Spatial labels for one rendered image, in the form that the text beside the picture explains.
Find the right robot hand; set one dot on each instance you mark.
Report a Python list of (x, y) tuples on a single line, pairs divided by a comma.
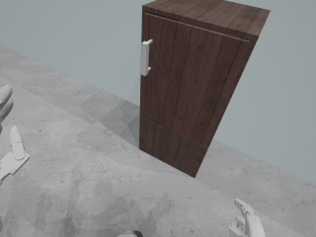
[(250, 227)]

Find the left robot hand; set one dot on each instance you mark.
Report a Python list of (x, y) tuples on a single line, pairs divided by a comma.
[(12, 162)]

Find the cupboard door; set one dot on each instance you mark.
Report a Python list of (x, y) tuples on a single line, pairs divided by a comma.
[(192, 70)]

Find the handle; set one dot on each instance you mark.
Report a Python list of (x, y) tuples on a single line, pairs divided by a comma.
[(145, 57)]

